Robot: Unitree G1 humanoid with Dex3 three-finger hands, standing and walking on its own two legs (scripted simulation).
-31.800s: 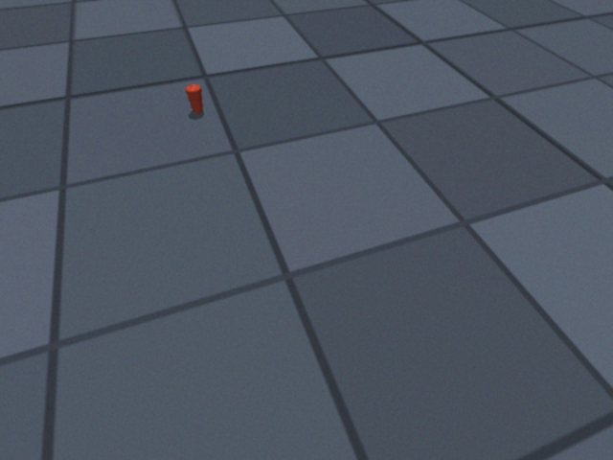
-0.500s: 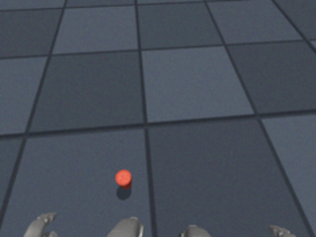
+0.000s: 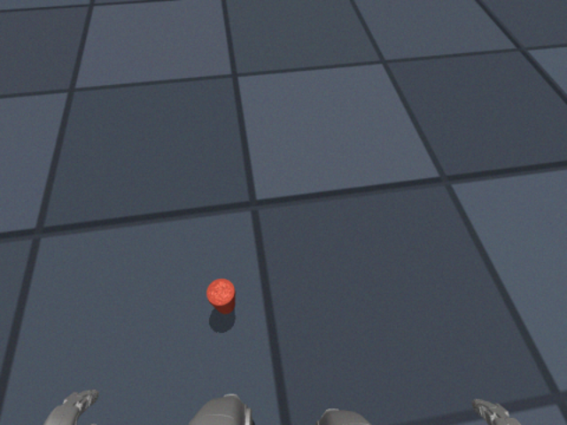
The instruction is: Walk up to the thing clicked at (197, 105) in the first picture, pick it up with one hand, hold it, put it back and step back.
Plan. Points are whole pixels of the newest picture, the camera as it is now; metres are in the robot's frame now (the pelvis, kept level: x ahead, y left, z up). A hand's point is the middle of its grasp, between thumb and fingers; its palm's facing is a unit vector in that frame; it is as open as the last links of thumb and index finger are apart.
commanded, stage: step back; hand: left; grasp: from the side
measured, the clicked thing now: (223, 299) +0.50 +0.20 -0.68
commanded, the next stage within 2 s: none
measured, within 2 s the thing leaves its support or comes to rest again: neither
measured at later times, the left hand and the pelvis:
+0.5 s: hand out of the picture -0.02 +0.29 -0.14, palm faces +0.00 -0.93 -0.37, open 7.4 cm; pelvis -0.13 +0.02 +0.02, yaw +1 degrees
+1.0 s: hand out of the picture -0.15 +0.25 -0.13, palm faces -0.01 -0.91 -0.40, open 7.4 cm; pelvis -0.28 -0.01 +0.00, yaw +2 degrees
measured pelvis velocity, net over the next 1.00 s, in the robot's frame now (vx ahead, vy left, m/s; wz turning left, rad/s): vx -0.28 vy -0.01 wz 0.03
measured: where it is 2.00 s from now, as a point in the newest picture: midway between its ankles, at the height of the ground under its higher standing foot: outside the picture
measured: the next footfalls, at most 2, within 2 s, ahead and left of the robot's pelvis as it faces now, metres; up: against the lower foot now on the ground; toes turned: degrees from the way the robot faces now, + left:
left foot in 0.30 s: -0.06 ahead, +0.13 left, +0.00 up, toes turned +0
right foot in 0.70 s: -0.19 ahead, -0.15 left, +0.00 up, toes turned +0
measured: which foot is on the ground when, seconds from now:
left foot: down 0.00-0.00, up 0.02-0.28, down 0.30-0.74, up 0.76-0.98, down 1.00-1.00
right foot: down 0.00-0.32, up 0.34-0.68, down 0.70-1.00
